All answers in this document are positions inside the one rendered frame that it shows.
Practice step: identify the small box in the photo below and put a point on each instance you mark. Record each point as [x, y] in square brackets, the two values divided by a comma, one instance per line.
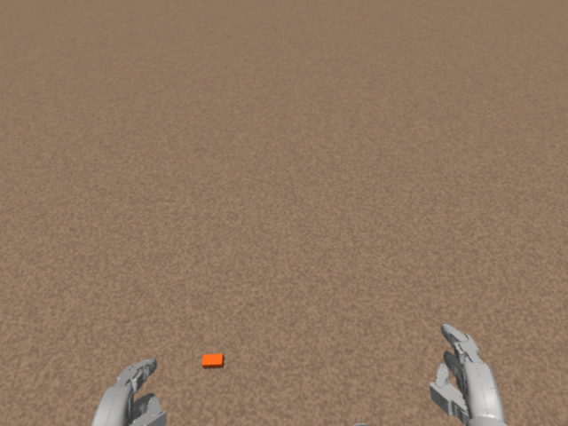
[213, 360]

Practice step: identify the right robot hand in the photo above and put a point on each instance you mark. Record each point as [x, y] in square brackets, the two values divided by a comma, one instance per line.
[475, 379]

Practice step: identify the left robot hand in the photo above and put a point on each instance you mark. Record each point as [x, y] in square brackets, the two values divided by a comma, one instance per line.
[116, 408]

